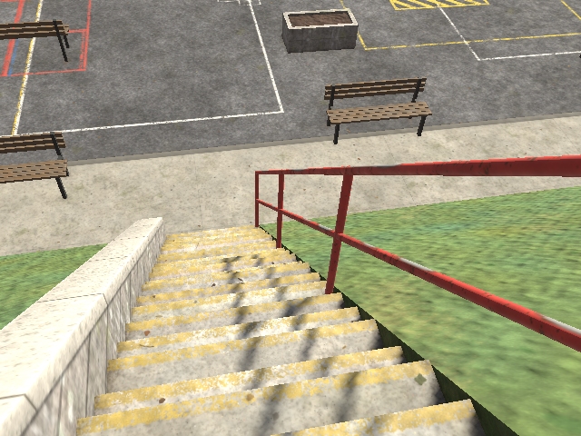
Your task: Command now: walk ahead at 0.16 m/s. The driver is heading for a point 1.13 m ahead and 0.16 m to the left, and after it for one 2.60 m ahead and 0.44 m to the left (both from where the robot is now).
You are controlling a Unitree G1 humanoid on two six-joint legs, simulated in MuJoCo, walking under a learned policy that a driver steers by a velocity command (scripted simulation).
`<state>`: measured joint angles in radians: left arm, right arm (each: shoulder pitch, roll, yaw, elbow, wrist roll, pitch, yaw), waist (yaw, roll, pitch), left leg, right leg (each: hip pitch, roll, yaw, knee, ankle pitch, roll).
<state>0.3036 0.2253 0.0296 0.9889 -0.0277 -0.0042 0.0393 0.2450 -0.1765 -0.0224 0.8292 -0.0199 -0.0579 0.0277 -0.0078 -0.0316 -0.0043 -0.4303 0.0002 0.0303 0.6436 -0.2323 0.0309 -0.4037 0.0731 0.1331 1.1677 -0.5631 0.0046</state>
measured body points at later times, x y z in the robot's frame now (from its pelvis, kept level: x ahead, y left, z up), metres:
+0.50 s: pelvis +0.04 -0.02 +0.03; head +0.05 -0.03 +0.47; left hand +0.02 +0.20 -0.13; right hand +0.10 -0.27 -0.12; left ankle +0.06 +0.10 -0.72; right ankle +0.03 -0.16 -0.72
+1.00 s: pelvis +0.05 -0.02 +0.03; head +0.06 -0.02 +0.48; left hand +0.01 +0.20 -0.13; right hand +0.05 -0.26 -0.13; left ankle +0.06 +0.10 -0.72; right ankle +0.03 -0.16 -0.72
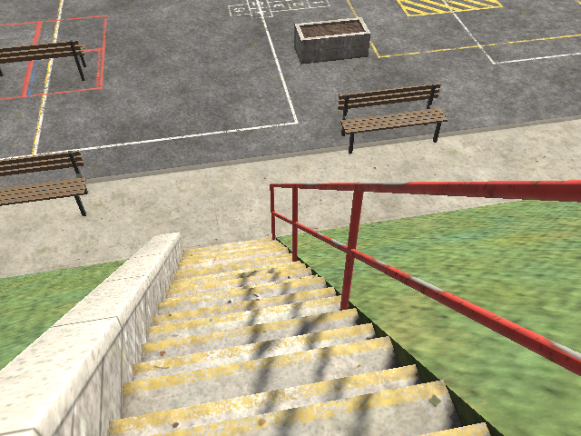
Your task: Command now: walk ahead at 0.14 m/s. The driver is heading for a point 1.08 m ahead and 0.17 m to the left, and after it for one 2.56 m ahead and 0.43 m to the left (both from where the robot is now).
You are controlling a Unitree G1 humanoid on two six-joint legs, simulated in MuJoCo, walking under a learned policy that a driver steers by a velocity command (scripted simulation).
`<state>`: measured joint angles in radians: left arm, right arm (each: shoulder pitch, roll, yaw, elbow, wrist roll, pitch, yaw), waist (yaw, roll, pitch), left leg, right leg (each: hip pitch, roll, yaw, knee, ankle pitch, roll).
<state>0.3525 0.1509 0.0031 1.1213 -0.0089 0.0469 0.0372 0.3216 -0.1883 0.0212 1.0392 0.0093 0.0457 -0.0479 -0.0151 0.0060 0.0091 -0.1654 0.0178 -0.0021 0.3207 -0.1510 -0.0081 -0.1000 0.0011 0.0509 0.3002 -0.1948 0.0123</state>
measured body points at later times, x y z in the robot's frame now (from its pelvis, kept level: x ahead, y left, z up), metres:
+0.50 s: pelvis +0.10 +0.00 -0.02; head +0.11 +0.00 +0.43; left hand +0.14 +0.26 -0.16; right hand +0.07 -0.24 -0.17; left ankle +0.01 +0.12 -0.75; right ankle +0.05 -0.12 -0.66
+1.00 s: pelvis +0.29 -0.12 -0.27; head +0.27 -0.15 +0.18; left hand +0.22 +0.13 -0.40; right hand +0.31 -0.37 -0.43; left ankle +0.25 +0.08 -0.78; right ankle +0.29 -0.22 -0.98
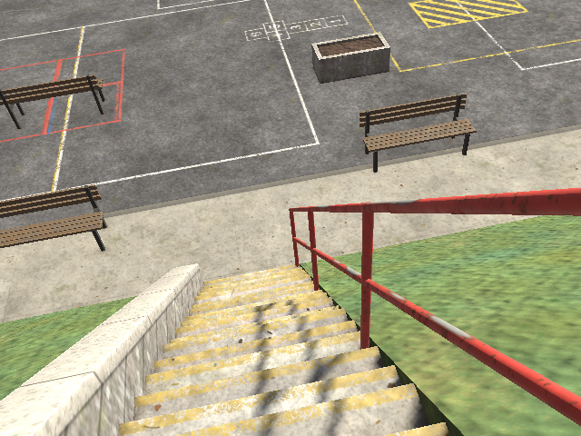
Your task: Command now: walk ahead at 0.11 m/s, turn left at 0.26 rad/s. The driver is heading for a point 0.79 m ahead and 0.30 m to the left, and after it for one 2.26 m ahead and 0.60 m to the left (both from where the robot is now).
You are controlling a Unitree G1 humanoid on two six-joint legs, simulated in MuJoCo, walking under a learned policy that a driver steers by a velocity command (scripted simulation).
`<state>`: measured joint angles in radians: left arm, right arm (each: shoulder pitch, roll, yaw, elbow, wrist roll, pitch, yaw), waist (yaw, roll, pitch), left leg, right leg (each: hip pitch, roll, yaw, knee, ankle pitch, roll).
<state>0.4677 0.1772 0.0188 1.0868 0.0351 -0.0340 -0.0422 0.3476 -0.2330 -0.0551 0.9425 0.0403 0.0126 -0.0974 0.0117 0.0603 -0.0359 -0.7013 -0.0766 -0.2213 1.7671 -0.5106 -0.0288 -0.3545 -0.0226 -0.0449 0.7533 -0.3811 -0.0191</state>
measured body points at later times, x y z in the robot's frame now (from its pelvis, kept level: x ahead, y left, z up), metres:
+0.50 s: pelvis +0.03 +0.09 -0.07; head +0.04 +0.11 +0.38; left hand +0.12 +0.40 -0.16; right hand +0.19 -0.16 -0.17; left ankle +0.01 +0.17 -0.72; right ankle +0.06 -0.09 -0.63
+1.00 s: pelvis +0.18 +0.12 -0.20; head +0.18 +0.12 +0.25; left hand +0.05 +0.32 -0.34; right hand +0.38 -0.04 -0.32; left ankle +0.11 +0.23 -0.66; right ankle +0.20 +0.01 -0.91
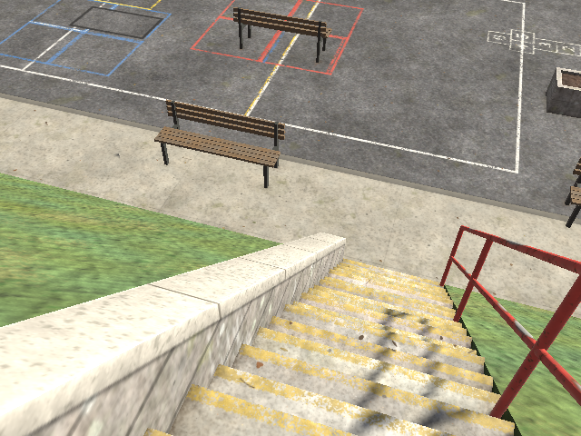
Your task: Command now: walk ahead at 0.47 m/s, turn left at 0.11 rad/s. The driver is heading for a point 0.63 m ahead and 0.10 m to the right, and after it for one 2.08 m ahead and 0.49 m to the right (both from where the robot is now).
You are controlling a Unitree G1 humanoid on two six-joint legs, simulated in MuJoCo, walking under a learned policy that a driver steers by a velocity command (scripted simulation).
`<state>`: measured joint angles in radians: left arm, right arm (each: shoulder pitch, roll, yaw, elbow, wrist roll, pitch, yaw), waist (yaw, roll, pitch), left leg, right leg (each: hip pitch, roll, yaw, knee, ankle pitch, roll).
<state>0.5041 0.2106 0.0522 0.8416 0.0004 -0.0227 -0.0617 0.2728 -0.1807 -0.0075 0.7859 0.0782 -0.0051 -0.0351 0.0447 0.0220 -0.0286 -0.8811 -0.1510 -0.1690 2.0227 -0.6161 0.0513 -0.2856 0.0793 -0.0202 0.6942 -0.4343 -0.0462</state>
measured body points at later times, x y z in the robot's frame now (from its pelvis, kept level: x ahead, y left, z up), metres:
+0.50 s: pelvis +0.24 +0.09 -0.19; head +0.24 +0.11 +0.26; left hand +0.26 +0.34 -0.34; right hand +0.26 -0.15 -0.32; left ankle +0.28 +0.20 -0.91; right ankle +0.17 -0.10 -0.69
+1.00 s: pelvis +0.28 +0.05 -0.23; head +0.29 +0.01 +0.22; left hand +0.45 +0.28 -0.33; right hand +0.44 -0.26 -0.30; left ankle +0.37 +0.21 -0.76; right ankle +0.25 -0.06 -0.91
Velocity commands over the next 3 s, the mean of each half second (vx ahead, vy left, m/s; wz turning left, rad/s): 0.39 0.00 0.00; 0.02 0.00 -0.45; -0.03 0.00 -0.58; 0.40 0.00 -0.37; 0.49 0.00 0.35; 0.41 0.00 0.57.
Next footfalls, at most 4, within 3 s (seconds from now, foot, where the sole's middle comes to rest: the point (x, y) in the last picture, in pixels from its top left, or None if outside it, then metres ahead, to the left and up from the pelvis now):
0.36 left None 0.32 0.20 -0.94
0.82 right None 0.29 -0.06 -0.94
1.34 left None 0.36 0.22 -0.94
2.08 right None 0.42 -0.30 -1.18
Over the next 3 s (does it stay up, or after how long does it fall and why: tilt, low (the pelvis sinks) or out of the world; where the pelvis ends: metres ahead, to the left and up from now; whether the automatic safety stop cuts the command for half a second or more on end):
stays up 0.74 -0.38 -0.75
